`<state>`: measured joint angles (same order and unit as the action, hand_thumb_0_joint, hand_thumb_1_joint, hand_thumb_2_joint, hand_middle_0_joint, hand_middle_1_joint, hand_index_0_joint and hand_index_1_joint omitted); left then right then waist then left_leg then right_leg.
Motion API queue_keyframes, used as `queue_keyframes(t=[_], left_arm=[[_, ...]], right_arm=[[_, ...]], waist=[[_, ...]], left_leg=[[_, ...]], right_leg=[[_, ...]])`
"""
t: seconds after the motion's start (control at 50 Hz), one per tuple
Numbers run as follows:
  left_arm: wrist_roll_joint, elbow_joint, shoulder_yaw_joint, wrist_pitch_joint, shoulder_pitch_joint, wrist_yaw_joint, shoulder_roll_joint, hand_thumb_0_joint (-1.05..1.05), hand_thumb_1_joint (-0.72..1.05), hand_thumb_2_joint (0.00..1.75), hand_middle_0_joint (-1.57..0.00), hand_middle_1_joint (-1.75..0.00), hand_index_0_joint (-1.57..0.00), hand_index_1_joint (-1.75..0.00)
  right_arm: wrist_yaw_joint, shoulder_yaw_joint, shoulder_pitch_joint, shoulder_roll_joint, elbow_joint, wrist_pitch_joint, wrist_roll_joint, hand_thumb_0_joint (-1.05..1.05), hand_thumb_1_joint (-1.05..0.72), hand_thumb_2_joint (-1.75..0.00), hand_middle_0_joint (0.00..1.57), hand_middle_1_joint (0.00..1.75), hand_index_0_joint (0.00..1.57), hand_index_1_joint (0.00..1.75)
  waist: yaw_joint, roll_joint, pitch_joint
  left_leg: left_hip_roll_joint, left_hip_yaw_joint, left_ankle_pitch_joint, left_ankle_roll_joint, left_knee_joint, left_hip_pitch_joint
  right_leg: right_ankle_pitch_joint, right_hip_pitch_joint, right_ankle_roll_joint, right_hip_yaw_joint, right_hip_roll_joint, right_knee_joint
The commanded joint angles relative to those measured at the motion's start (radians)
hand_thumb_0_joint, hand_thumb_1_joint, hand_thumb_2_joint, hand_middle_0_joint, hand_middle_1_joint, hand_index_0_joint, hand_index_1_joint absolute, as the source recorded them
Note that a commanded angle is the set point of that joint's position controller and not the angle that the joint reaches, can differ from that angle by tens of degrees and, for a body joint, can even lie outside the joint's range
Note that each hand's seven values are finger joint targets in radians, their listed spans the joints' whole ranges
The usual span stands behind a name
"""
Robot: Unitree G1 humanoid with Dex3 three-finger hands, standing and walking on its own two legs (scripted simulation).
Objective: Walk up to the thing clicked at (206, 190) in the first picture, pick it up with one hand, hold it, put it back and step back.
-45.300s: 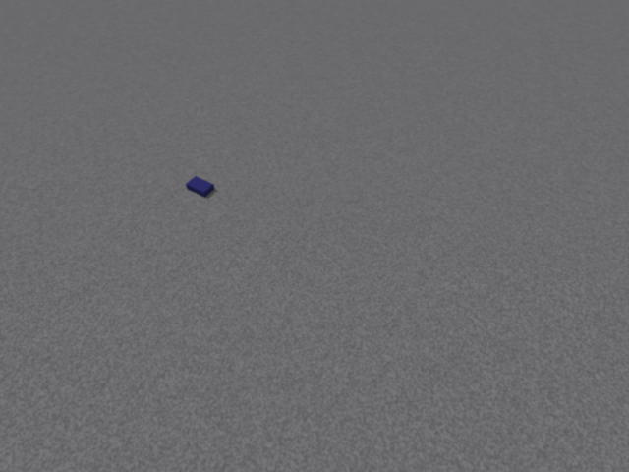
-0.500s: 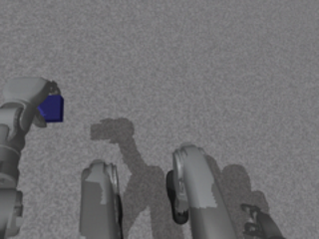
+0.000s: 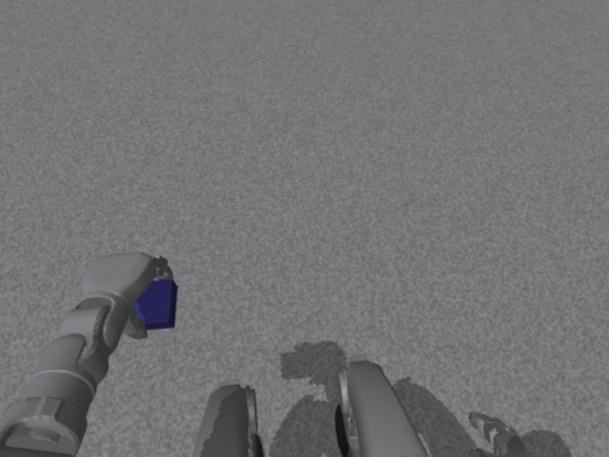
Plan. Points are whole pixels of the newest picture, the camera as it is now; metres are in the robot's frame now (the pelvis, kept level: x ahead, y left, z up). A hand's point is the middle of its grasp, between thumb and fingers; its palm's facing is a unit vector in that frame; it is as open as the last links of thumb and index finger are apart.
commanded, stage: lift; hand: left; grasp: from above
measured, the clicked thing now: (136, 306) +0.38 +0.23 -0.12
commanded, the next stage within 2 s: hold in 0.54 s
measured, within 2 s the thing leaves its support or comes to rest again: neither
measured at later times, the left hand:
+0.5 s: hand (111, 274) +0.37 +0.21 +0.02, palm faces -0.46 -0.04 -0.89, open 9.4 cm
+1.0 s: hand (81, 250) +0.38 +0.22 +0.07, palm faces -0.48 -0.03 -0.87, open 9.5 cm
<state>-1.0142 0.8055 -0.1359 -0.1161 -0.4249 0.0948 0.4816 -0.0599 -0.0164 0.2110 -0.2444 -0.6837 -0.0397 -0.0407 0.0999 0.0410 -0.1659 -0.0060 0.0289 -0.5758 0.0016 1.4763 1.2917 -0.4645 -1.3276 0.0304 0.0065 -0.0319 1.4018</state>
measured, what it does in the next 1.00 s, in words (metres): rises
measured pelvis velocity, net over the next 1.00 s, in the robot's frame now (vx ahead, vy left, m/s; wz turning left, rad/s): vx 0.07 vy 0.00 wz -0.02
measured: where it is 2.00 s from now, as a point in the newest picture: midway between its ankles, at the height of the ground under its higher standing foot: outside the picture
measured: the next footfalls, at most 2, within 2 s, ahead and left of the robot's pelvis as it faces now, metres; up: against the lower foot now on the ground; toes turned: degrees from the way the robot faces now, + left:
none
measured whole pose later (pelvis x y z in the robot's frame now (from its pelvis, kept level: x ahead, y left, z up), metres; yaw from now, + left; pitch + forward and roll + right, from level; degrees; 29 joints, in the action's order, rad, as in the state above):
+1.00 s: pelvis +0.07 +0.00 +0.14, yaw -1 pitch +8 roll -1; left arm -1.02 0.74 -0.18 -0.09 -0.28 0.03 0.43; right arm -0.06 -0.05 0.23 -0.25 -0.71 -0.04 -0.05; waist 0.03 0.03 -0.08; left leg -0.01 -0.02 -0.40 0.01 0.76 0.50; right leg -0.30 -0.56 0.03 -0.02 -0.02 0.72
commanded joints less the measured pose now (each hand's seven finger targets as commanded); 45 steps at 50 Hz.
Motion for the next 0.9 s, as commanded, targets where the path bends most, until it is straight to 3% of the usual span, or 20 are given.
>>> queue_keyframes(t=[0.0, 0.06, 0.1, 0.16, 0.28, 0.38, 0.4, 0.42, 0.44, 0.48, 0.52, 0.58, 0.72, 0.78, 0.82, 0.88], left_arm=[[0.004, -0.150, 0.081, 0.009, -0.322, 0.073, 0.205, 0.00, 0.76, 0.50, -1.09, -0.41, -1.11, -0.39], [-0.009, -0.119, 0.101, 0.020, -0.287, 0.086, 0.225, 0.00, 0.74, 0.51, -1.08, -0.41, -1.09, -0.40], [-0.012, -0.123, 0.059, 0.022, -0.312, 0.087, 0.179, 0.00, 0.76, 0.50, -1.09, -0.42, -1.11, -0.40], [-0.003, -0.112, 0.055, 0.028, -0.297, 0.090, 0.166, 0.00, 0.76, 0.48, -1.09, -0.43, -1.11, -0.41], [-0.006, -0.139, 0.068, 0.046, -0.285, 0.102, 0.184, 0.00, 0.75, 0.50, -1.07, -0.45, -1.09, -0.43], [-0.010, -0.148, 0.042, 0.058, -0.283, 0.101, 0.147, 0.00, 0.75, 0.51, -1.07, -0.45, -1.09, -0.43], [-0.014, -0.142, 0.060, 0.061, -0.270, 0.101, 0.167, 0.00, 0.75, 0.51, -1.06, -0.48, -1.09, -0.45], [-0.009, -0.133, 0.053, 0.066, -0.247, 0.100, 0.153, 0.00, 0.74, 0.52, -1.07, -0.46, -1.08, -0.44], [-0.001, -0.152, 0.032, 0.069, -0.265, 0.095, 0.129, 0.00, 0.74, 0.50, -1.05, -0.47, -1.08, -0.44], [-0.005, -0.131, 0.050, 0.070, -0.235, 0.083, 0.158, 0.00, 0.71, 0.50, -1.04, -0.46, -1.07, -0.44], [0.002, -0.149, 0.027, 0.065, -0.233, 0.065, 0.129, 0.00, 0.70, 0.52, -1.04, -0.46, -1.06, -0.44], [0.008, -0.179, 0.030, 0.058, -0.246, 0.051, 0.133, 0.00, 0.71, 0.53, -1.05, -0.46, -1.07, -0.44], [-0.010, -0.215, 0.040, 0.034, -0.216, 0.010, 0.159, 0.00, 0.65, 0.52, -1.00, -0.44, -1.02, -0.42], [0.001, -0.249, 0.060, 0.022, -0.207, -0.002, 0.176, 0.00, 0.65, 0.53, -1.00, -0.43, -1.02, -0.41], [-0.004, -0.248, 0.044, 0.019, -0.199, -0.011, 0.156, 0.00, 0.66, 0.54, -1.01, -0.44, -1.03, -0.42], [-0.008, -0.256, 0.057, 0.020, -0.189, -0.016, 0.167, 0.00, 0.66, 0.55, -1.01, -0.43, -1.03, -0.41]], right_arm=[[-0.017, -0.061, 0.053, -0.149, 0.052, 0.050, -0.004, 0.00, -0.90, -0.90, 0.20, 0.30, 0.20, 0.30], [-0.018, -0.061, 0.060, -0.151, 0.040, 0.062, -0.006, 0.00, -0.90, -0.90, 0.20, 0.30, 0.20, 0.30], [-0.018, -0.059, 0.056, -0.145, 0.038, 0.069, -0.006, 0.00, -0.90, -0.90, 0.20, 0.30, 0.20, 0.30], [-0.017, -0.061, 0.055, -0.149, 0.038, 0.078, -0.005, 0.00, -0.90, -0.90, 0.20, 0.30, 0.20, 0.30], [-0.017, -0.068, 0.048, -0.150, 0.033, 0.080, -0.003, 0.00, -0.90, -0.90, 0.20, 0.30, 0.20, 0.30], [-0.014, -0.072, 0.054, -0.147, 0.025, 0.073, -0.004, 0.00, -0.90, -0.90, 0.20, 0.30, 0.20, 0.30], [-0.013, -0.077, 0.052, -0.152, 0.024, 0.072, -0.003, 0.00, -0.90, -0.90, 0.20, 0.30, 0.20, 0.30], [-0.012, -0.075, 0.055, -0.150, 0.022, 0.070, -0.002, 0.00, -0.90, -0.90, 0.20, 0.30, 0.20, 0.30], [-0.012, -0.073, 0.053, -0.144, 0.024, 0.069, -0.003, 0.00, -0.90, -0.90, 0.20, 0.30, 0.20, 0.30], [-0.011, -0.077, 0.060, -0.153, 0.023, 0.064, -0.003, 0.00, -0.90, -0.90, 0.20, 0.30, 0.20, 0.30], [-0.010, -0.078, 0.052, -0.147, 0.030, 0.058, -0.003, 0.00, -0.89, -0.90, 0.20, 0.30, 0.20, 0.30], [-0.009, -0.075, 0.051, -0.147, 0.039, 0.052, -0.004, 0.00, -0.90, -0.90, 0.20, 0.30, 0.20, 0.30], [-0.009, -0.077, 0.035, -0.148, 0.054, 0.039, -0.004, 0.00, -0.89, -0.89, 0.20, 0.30, 0.20, 0.30], [-0.008, -0.080, 0.031, -0.149, 0.059, 0.038, -0.005, 0.00, -0.89, -0.89, 0.20, 0.30, 0.20, 0.30], [-0.006, -0.081, 0.026, -0.151, 0.066, 0.034, -0.005, 0.00, -0.89, -0.89, 0.20, 0.30, 0.20, 0.30], [-0.005, -0.083, 0.028, -0.151, 0.067, 0.031, -0.006, 0.00, -0.89, -0.89, 0.20, 0.30, 0.20, 0.30]], waist=[[0.012, 0.038, -0.368], [-0.011, 0.045, -0.337], [-0.004, 0.027, -0.307], [-0.011, 0.021, -0.289], [-0.030, 0.022, -0.292], [-0.031, 0.020, -0.279], [-0.039, 0.029, -0.280], [-0.039, 0.020, -0.272], [-0.035, 0.012, -0.267], [-0.044, 0.008, -0.256], [-0.042, 0.009, -0.265], [-0.040, 0.018, -0.228], [-0.050, 0.023, -0.236], [-0.059, 0.041, -0.233], [-0.059, 0.029, -0.221], [-0.062, 0.035, -0.223]], left_leg=[[0.021, 0.014, 0.038, 0.025, -0.352, -0.329], [0.025, 0.002, 0.076, 0.023, -0.408, -0.383], [0.027, 0.001, 0.055, 0.027, -0.445, -0.405], [0.030, -0.010, 0.062, 0.027, -0.492, -0.444], [0.028, -0.018, 0.175, 0.019, -0.578, -0.587], [0.023, -0.014, 0.260, 0.012, -0.641, -0.690], [0.024, -0.017, 0.280, 0.011, -0.648, -0.705], [0.021, -0.014, 0.304, 0.008, -0.661, -0.724], [0.021, -0.011, 0.321, 0.009, -0.673, -0.733], [0.021, -0.012, 0.357, 0.006, -0.694, -0.757], [0.022, -0.018, 0.401, 0.007, -0.705, -0.799], [0.022, -0.020, 0.400, 0.006, -0.739, -0.814], [0.022, -0.024, 0.476, 0.003, -0.779, -0.892], [0.017, -0.020, 0.525, -0.005, -0.796, -0.913], [0.016, -0.020, 0.537, -0.005, -0.802, -0.924], [0.020, -0.027, 0.558, -0.004, -0.810, -0.942]], right_leg=[[0.009, 0.388, -0.042, -0.003, 0.045, -0.309], [0.034, 0.461, -0.042, -0.011, 0.046, -0.372], [0.015, 0.494, -0.040, -0.014, 0.049, -0.417], [0.006, 0.556, -0.040, -0.021, 0.051, -0.471], [0.114, 0.664, -0.038, -0.013, 0.050, -0.554], [0.191, 0.719, -0.041, -0.008, 0.051, -0.605], [0.207, 0.735, -0.040, -0.011, 0.052, -0.615], [0.225, 0.741, -0.042, -0.004, 0.053, -0.624], [0.241, 0.767, -0.041, -0.004, 0.054, -0.635], [0.266, 0.784, -0.043, 0.000, 0.056, -0.648], [0.307, 0.814, -0.042, -0.003, 0.055, -0.668], [0.302, 0.825, -0.044, 0.001, 0.057, -0.696], [0.359, 0.877, -0.046, 0.002, 0.061, -0.731], [0.378, 0.888, -0.050, 0.010, 0.064, -0.730], [0.388, 0.895, -0.050, 0.012, 0.065, -0.740], [0.411, 0.910, -0.051, 0.007, 0.063, -0.749]])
